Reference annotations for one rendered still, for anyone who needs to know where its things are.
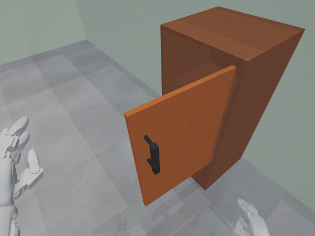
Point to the left robot forearm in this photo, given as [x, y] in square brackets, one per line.
[8, 224]

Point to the robot right hand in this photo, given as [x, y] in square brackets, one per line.
[255, 226]

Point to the robot left hand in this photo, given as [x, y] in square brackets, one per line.
[12, 142]

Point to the cupboard door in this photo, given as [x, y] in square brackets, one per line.
[184, 124]

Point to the handle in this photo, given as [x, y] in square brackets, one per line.
[154, 151]

